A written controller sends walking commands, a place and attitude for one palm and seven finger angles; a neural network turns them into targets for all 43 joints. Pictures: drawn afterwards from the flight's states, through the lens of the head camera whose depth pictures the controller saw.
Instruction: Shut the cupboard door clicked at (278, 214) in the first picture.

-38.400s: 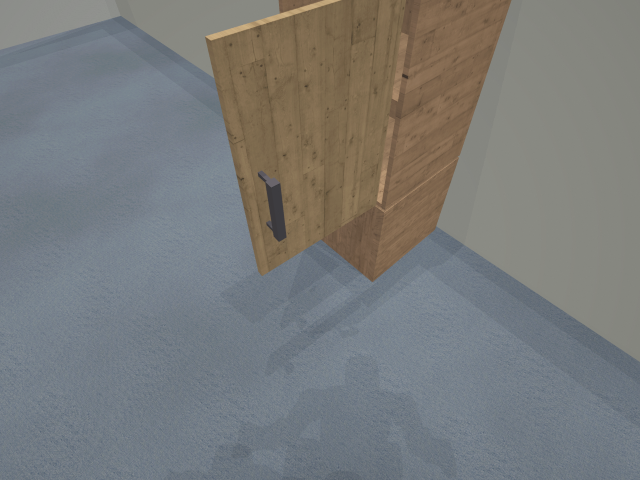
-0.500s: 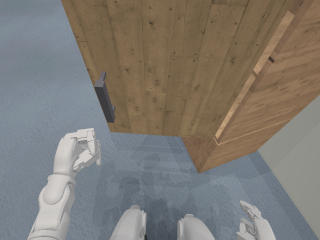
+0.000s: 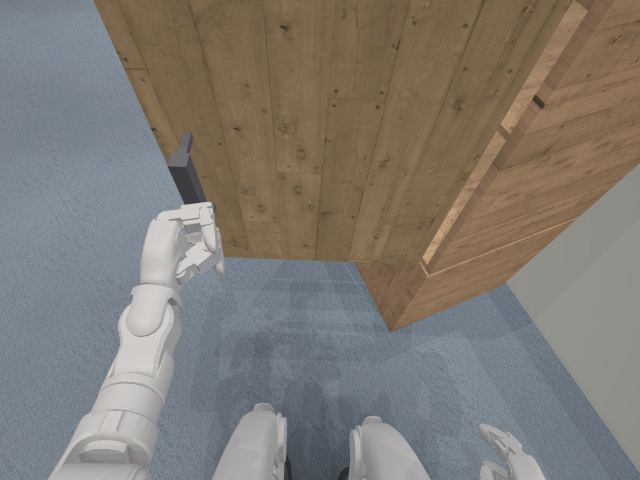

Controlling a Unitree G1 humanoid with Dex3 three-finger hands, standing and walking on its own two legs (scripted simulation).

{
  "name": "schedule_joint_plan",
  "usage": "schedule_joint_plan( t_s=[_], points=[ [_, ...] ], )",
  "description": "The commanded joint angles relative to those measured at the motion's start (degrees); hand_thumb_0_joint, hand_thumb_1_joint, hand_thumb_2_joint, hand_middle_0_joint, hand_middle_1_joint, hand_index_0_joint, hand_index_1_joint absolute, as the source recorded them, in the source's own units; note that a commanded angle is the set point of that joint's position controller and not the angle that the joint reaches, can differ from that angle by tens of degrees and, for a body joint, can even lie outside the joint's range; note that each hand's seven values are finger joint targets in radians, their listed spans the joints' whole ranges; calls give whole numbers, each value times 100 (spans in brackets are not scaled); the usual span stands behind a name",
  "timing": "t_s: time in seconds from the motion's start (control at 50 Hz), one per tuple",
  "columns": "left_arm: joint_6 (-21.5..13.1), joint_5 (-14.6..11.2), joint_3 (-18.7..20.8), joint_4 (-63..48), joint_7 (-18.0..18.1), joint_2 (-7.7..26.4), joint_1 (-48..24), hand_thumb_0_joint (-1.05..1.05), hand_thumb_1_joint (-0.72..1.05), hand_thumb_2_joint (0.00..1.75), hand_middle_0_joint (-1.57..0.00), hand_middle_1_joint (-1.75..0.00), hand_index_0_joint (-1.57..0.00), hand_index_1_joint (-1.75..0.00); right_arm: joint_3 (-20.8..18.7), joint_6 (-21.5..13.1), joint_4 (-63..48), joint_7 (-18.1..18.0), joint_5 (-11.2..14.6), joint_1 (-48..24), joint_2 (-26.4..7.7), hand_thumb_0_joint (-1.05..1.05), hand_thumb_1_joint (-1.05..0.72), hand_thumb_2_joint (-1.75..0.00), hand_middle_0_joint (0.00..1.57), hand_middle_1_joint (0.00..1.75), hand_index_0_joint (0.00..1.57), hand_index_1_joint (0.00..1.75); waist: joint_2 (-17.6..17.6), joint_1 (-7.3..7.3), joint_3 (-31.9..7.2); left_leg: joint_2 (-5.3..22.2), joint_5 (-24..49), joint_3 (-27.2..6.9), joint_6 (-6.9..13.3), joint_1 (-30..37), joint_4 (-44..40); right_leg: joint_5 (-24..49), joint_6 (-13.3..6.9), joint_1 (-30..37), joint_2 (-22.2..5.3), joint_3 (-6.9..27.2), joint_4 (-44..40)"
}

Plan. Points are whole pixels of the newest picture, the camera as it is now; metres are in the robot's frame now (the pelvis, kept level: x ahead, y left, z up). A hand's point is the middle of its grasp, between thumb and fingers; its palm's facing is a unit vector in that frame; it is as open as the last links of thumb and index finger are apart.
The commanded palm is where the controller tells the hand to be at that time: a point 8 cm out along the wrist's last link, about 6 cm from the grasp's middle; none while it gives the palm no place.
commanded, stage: bring the fist close to the handle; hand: left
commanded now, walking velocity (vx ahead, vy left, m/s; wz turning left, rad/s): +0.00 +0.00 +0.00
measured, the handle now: (198, 190) +0.48 +0.18 +0.03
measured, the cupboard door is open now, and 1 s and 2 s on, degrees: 66 60 48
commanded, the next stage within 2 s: push the door shut along its arc in 0.36 s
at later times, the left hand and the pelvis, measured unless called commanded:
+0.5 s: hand (217, 246) +0.39 +0.14 +0.02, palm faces -0.03 -1.00 -0.03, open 3.1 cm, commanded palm +0.37 +0.19 +0.03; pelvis +0.00 +0.00 +0.00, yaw +0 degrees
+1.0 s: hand (222, 213) +0.44 +0.14 +0.02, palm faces -0.15 -0.99 -0.04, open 3.1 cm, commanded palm +0.44 +0.18 +0.03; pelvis -0.01 +0.00 -0.01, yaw +0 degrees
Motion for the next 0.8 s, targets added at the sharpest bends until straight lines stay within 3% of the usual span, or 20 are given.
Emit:
schedule_joint_plan(
  t_s=[0.0,0.04,0.1,0.16,0.24,0.26,0.3,0.38,0.46,0.52,0.54,0.56,0.64,0.66,0.7,0.76,0.78],
  points=[
    [-510,-48,604,-827,22,880,-1629,0,90,90,-130,-150,-130,-150,-359,-105,-548,-68,2,372,-900,0,-90,-90,20,30,20,30,27,-42,-2409,65,1582,-478,-168,1900,-863,1867,103,998,-109,553,-974],
    [-576,-99,539,-1026,-23,770,-1421,0,90,90,-130,-150,-130,-150,-375,-75,-597,-18,1,381,-868,0,-90,-90,20,30,20,30,224,49,-2743,66,1959,-455,-193,2225,-892,2206,98,1137,-102,541,-935],
    [-584,-115,616,-1081,-115,897,-1127,0,90,90,-130,-150,-130,-150,-380,-11,-634,25,24,416,-872,0,-90,-90,20,30,20,30,172,97,-2747,88,2063,-432,-193,2185,-935,2369,107,1302,-91,554,-950],
    [-551,-108,377,-1082,-153,682,-1154,0,90,90,-130,-150,-130,-150,-392,49,-642,26,49,413,-855,0,-90,-90,20,30,20,30,-105,-49,-2321,81,1764,-397,-148,1960,-990,2199,142,1311,-93,579,-1099],
    [-618,-131,309,-874,-139,620,-1691,0,90,90,-130,-150,-130,-150,-385,47,-549,-41,56,385,-870,0,-90,-90,20,30,20,30,-176,-208,-1792,67,1210,-406,-117,1703,-973,1623,149,990,-107,622,-1243],
    [-678,-129,302,-879,-124,615,-1825,0,90,90,-130,-150,-130,-150,-393,31,-525,-56,52,381,-878,0,-90,-90,20,30,20,30,-245,-242,-1801,66,1114,-414,-108,1705,-950,1496,152,927,-110,622,-1253],
    [-818,-109,366,-970,-102,706,-2111,0,90,90,-130,-150,-130,-150,-401,-19,-469,-86,24,375,-892,0,-90,-90,20,30,20,30,-4,-225,-2045,62,1195,-435,-115,1864,-887,1546,132,847,-122,618,-1165],
    [-962,-63,494,-928,-92,871,-1987,0,90,90,-130,-150,-130,-150,-407,-59,-446,-66,-21,405,-923,0,-90,-90,20,30,20,30,325,-77,-2512,57,1518,-494,-154,2147,-843,1755,89,816,-94,578,-973],
    [-765,3,466,-571,-124,833,-1736,0,90,90,-130,-150,-130,-150,-389,22,-475,-28,8,386,-905,0,-90,-90,20,30,20,30,222,-57,-2408,70,1499,-464,-173,2104,-931,1760,110,865,-87,555,-1031],
    [-633,25,456,-389,-203,938,-2401,0,90,90,-130,-150,-130,-150,-374,70,-422,-53,31,436,-925,0,-90,-90,20,30,20,30,59,-251,-2209,75,1303,-488,-136,1895,-885,1639,137,796,-89,575,-1079],
    [-633,22,550,-358,-223,1052,-2459,0,90,90,-130,-150,-130,-150,-373,76,-431,-71,36,437,-928,0,-90,-90,20,30,20,30,7,-218,-2202,67,1275,-467,-128,1803,-863,1632,135,887,-87,625,-1098],
    [-631,15,471,-313,-261,978,-2602,0,90,90,-130,-150,-130,-150,-368,70,-436,-85,39,439,-922,0,-90,-90,20,30,20,30,-56,-289,-2223,70,1275,-478,-114,1813,-850,1639,141,873,-88,622,-1104],
    [-737,-64,570,-87,-416,1129,-3188,0,90,90,-130,-150,-130,-150,-353,23,-332,-119,43,499,-946,0,-90,-90,20,30,20,30,50,-343,-2316,81,1318,-528,-122,1882,-765,1602,117,721,-82,610,-1044],
    [-753,-50,416,-19,-473,984,-3316,0,90,90,-130,-150,-130,-150,-354,6,-312,-118,42,506,-939,0,-90,-90,20,30,20,30,150,-400,-2328,77,1311,-524,-118,1921,-743,1572,119,620,-82,600,-1031],
    [-768,-33,443,178,-556,1033,-3491,0,90,90,-130,-150,-130,-150,-357,-12,-259,-106,37,578,-962,0,-90,-90,20,30,20,30,319,-399,-2380,93,1385,-575,-132,2085,-729,1561,100,425,-73,561,-987],
    [-768,-21,500,431,-692,1217,-3936,0,90,90,-130,-150,-130,-150,-353,5,-200,-115,38,667,-991,0,-90,-90,20,30,20,30,170,-502,-2449,85,1394,-582,-98,1920,-635,1587,102,496,-67,599,-972],
    [-786,-18,591,387,-736,1363,-4019,0,90,90,-130,-150,-130,-150,-369,-6,-196,-120,36,725,-1021,0,-90,-90,20,30,20,30,321,-455,-2592,93,1510,-615,-108,2049,-624,1641,74,443,-52,574,-900]
  ],
)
